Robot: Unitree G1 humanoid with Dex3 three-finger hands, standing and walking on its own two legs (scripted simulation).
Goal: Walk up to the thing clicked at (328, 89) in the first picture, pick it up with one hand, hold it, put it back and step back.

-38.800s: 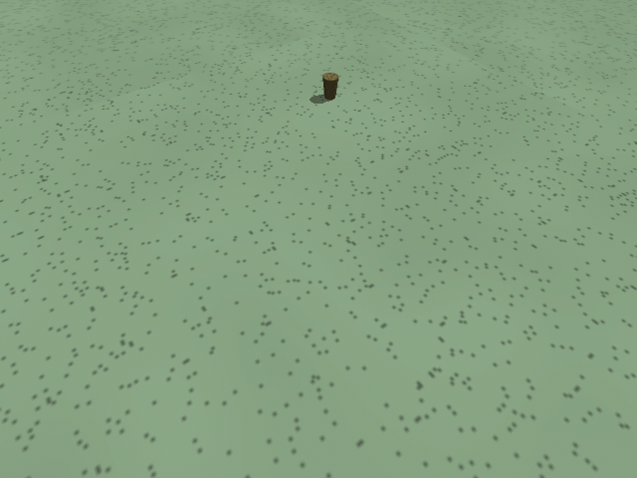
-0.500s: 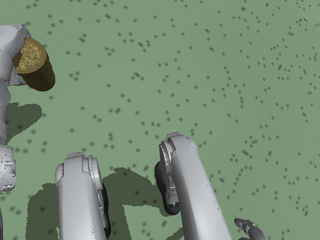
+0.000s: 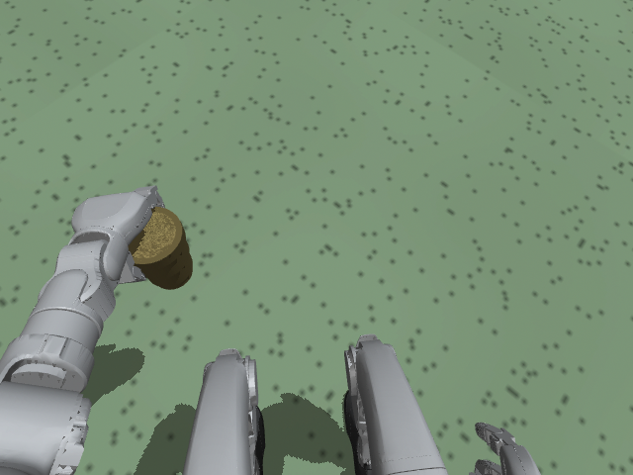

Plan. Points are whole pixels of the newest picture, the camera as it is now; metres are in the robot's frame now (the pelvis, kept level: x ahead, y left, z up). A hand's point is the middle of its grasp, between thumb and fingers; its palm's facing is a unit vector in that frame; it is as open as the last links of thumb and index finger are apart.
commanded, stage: lift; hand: left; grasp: from the side
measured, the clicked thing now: (161, 254) +0.43 +0.20 -0.14
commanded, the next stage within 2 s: hold in 0.74 s
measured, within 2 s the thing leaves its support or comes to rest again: neither
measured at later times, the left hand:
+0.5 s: hand (83, 238) +0.38 +0.22 +0.06, palm faces -0.48 -0.08 -0.87, open 11.6 cm
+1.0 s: hand (34, 212) +0.38 +0.23 +0.11, palm faces -0.48 -0.06 -0.87, open 11.6 cm
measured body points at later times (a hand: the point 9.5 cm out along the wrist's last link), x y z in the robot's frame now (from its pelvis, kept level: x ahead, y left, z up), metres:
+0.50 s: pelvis +0.04 -0.01 +0.14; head +0.11 -0.01 +0.59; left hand +0.40 +0.22 +0.11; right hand +0.10 -0.28 +0.02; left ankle +0.07 +0.12 -0.52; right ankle +0.08 -0.14 -0.52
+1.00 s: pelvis +0.07 +0.00 +0.19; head +0.11 +0.00 +0.64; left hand +0.40 +0.23 +0.17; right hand +0.16 -0.27 +0.06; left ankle +0.07 +0.12 -0.52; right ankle +0.08 -0.14 -0.52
